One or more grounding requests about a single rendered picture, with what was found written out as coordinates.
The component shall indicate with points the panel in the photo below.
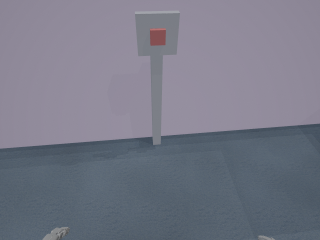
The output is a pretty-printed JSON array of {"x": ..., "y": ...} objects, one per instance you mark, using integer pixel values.
[{"x": 146, "y": 20}]

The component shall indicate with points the left robot hand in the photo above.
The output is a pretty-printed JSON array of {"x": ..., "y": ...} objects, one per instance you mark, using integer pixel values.
[{"x": 57, "y": 233}]

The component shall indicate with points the button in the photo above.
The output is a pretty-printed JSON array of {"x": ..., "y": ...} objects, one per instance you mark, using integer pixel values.
[{"x": 157, "y": 36}]

